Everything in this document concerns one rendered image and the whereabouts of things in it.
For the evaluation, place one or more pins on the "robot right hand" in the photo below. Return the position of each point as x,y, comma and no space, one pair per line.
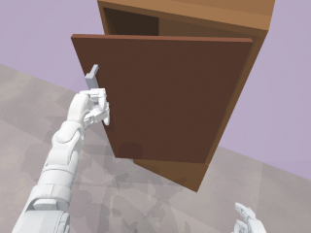
253,225

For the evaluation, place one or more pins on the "cupboard door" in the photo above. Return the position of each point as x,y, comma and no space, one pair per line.
167,95

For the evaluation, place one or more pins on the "handle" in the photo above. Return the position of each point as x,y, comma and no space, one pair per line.
91,80

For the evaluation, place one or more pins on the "robot left hand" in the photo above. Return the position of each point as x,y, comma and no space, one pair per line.
83,112

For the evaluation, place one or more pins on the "robot left upper arm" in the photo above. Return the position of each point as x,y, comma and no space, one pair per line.
44,221

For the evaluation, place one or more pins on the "robot left forearm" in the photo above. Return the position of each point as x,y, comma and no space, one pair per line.
53,190

